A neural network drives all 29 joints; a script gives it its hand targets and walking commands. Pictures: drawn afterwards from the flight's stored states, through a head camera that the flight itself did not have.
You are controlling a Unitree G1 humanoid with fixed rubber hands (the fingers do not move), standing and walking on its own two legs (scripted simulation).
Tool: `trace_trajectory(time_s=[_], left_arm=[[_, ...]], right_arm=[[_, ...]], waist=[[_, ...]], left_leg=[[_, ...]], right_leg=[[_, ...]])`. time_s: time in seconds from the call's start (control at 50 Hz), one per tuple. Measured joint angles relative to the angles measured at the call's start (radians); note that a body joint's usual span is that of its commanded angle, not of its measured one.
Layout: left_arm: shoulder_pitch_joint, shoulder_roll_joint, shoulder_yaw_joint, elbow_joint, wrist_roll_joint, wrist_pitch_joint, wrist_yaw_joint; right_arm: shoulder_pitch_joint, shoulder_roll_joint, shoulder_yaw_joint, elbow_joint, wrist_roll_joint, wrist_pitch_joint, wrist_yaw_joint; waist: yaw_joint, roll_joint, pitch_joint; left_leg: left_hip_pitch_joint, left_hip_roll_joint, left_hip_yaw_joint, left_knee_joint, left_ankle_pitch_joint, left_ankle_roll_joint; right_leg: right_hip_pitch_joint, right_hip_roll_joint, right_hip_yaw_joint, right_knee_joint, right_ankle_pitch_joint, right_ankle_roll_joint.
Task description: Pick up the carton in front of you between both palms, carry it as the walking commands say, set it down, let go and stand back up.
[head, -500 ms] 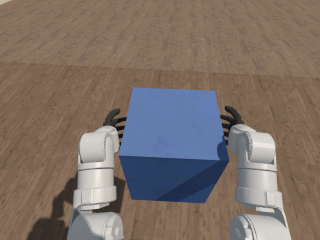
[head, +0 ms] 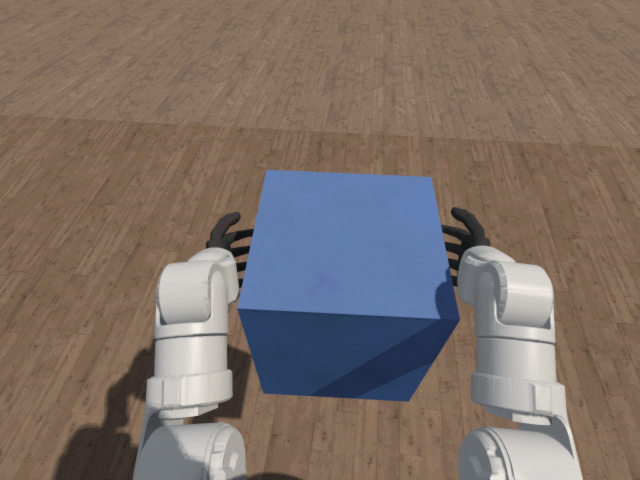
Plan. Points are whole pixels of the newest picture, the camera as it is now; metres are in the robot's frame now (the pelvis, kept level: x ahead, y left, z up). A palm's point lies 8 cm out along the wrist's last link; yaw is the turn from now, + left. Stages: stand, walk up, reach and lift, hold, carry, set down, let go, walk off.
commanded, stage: carry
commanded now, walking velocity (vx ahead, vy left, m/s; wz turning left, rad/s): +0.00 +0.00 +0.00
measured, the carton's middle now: (341, 292) +0.34 +0.01 +0.05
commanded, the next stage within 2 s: none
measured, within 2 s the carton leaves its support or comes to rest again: neither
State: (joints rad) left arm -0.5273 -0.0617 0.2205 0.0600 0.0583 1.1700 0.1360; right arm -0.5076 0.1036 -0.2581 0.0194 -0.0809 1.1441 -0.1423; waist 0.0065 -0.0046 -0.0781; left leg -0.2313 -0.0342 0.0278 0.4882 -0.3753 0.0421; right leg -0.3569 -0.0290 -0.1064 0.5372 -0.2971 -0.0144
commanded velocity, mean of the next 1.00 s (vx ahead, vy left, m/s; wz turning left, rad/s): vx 0.00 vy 0.00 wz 0.00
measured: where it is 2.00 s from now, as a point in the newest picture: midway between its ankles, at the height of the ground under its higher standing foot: outside the picture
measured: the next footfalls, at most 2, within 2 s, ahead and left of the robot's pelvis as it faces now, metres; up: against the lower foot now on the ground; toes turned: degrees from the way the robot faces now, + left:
none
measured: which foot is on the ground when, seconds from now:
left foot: down 0.00-1.00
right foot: down 0.00-1.00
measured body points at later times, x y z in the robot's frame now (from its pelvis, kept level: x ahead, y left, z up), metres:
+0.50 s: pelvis -0.01 +0.00 +0.00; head -0.03 +0.01 +0.45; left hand +0.33 +0.15 +0.11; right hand +0.33 -0.15 +0.12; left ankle -0.01 +0.08 -0.74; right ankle +0.05 -0.12 -0.73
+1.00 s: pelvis -0.01 +0.00 +0.00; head -0.03 +0.01 +0.45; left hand +0.33 +0.16 +0.11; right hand +0.33 -0.15 +0.11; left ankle -0.01 +0.08 -0.74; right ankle +0.05 -0.12 -0.73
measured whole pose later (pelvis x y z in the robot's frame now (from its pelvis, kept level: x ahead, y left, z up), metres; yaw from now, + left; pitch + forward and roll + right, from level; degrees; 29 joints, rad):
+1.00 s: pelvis -0.01 +0.00 +0.00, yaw +0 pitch +1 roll -1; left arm -0.53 -0.07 0.23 0.07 0.06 1.17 0.14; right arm -0.51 0.10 -0.26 0.02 -0.08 1.15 -0.14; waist 0.00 0.00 -0.07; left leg -0.24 -0.03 0.04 0.49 -0.36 0.05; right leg -0.36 -0.04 -0.11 0.53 -0.27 -0.01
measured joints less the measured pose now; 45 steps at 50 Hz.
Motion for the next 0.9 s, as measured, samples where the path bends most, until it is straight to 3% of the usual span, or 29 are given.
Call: trace_trajectory(time_s=[0.6,0.9], left_arm=[[0.009,-0.010,0.006,-0.001,0.006,0.000,0.001],[-0.001,-0.003,0.006,0.006,-0.001,-0.001,0.002]], right_arm=[[0.006,-0.004,0.003,0.004,0.004,0.002,-0.001],[-0.001,-0.003,0.004,0.001,-0.001,0.006,-0.001]], waist=[[-0.009,-0.001,-0.001],[0.002,0.007,0.004]], left_leg=[[-0.019,0.007,0.008,0.004,0.016,0.002],[-0.011,0.001,0.011,0.003,0.013,0.005]], right_leg=[[-0.009,0.002,0.001,-0.019,0.030,0.000],[-0.006,-0.006,0.003,-0.009,0.021,0.006]])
